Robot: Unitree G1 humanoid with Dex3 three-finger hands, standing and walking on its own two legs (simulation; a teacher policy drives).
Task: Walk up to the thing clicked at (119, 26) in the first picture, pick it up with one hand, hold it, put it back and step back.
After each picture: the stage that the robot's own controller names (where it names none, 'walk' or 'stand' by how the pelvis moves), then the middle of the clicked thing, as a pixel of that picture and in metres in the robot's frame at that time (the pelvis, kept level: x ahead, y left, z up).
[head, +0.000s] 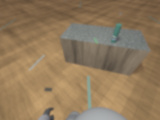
stand; (115, 33) +1.06 -0.29 -0.05
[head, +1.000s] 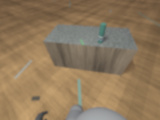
walk; (101, 33) +0.98 -0.04 -0.03
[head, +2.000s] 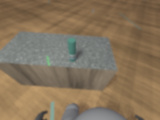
walk; (72, 51) +0.57 +0.21 -0.02
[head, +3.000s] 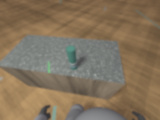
stand; (72, 59) +0.47 +0.19 -0.02
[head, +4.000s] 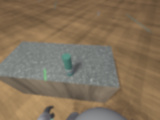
stand; (68, 66) +0.44 +0.22 -0.06
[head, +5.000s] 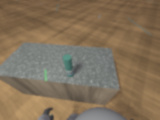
stand; (69, 66) +0.44 +0.22 -0.06
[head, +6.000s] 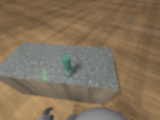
stand; (67, 67) +0.44 +0.23 -0.06
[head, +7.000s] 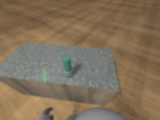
stand; (68, 67) +0.43 +0.22 -0.06
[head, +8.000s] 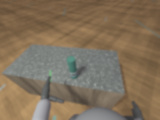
rise first; (72, 68) +0.43 +0.21 -0.05
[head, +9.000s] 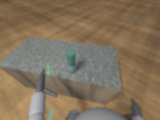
go down; (71, 62) +0.47 +0.20 -0.04
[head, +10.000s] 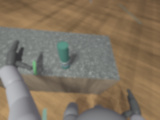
go down; (64, 57) +0.45 +0.19 +0.02
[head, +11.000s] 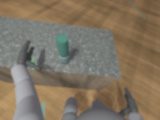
close in; (63, 51) +0.46 +0.19 +0.03
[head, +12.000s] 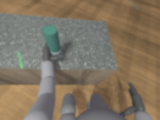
close; (54, 46) +0.48 +0.20 +0.07
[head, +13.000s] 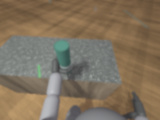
lift; (64, 60) +0.36 +0.17 +0.14
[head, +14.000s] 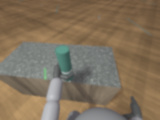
hold; (65, 65) +0.32 +0.18 +0.14
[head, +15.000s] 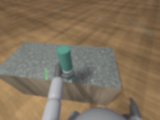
hold; (66, 65) +0.32 +0.17 +0.14
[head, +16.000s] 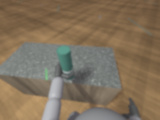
hold; (67, 65) +0.33 +0.17 +0.13
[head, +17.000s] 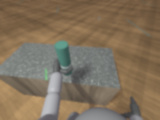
crouch; (65, 60) +0.35 +0.18 +0.15
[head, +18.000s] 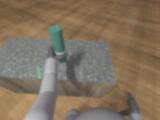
lower; (59, 46) +0.45 +0.21 +0.15
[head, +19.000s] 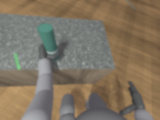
lower; (50, 45) +0.49 +0.21 +0.07
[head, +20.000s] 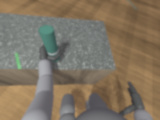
lower; (51, 47) +0.48 +0.21 +0.06
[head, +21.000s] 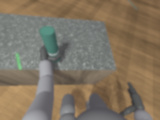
lower; (52, 47) +0.47 +0.21 +0.06
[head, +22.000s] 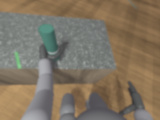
lower; (51, 46) +0.48 +0.21 +0.07
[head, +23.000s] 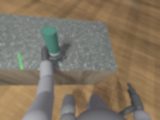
open; (53, 47) +0.47 +0.21 +0.06
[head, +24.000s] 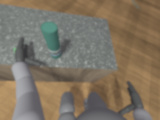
rise; (53, 44) +0.47 +0.21 +0.06
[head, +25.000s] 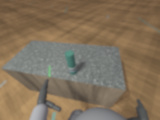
sink last; (71, 63) +0.45 +0.21 -0.01
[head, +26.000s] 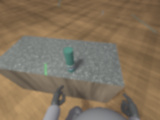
stand; (70, 61) +0.45 +0.20 +0.00
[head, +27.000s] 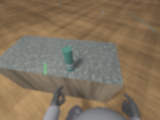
stand; (69, 60) +0.46 +0.21 +0.01
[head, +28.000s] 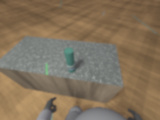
stand; (70, 61) +0.46 +0.20 -0.01
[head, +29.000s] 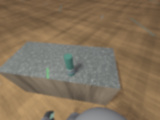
stand; (69, 66) +0.45 +0.21 -0.05
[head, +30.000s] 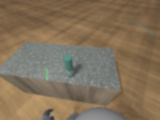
stand; (69, 67) +0.44 +0.21 -0.06
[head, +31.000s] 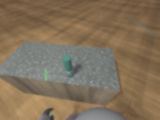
stand; (68, 67) +0.43 +0.22 -0.06
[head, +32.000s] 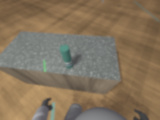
walk; (67, 58) +0.46 +0.23 -0.04
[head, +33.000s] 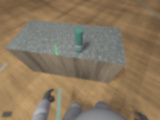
walk; (79, 42) +0.63 +0.15 -0.02
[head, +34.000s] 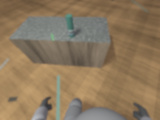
walk; (70, 27) +0.88 +0.30 -0.02
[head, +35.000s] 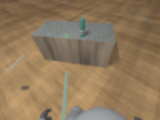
stand; (82, 28) +1.08 +0.21 -0.04
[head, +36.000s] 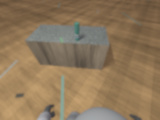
stand; (77, 32) +1.05 +0.24 -0.05
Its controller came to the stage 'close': yes
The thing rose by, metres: 0.20
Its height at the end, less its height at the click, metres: +0.00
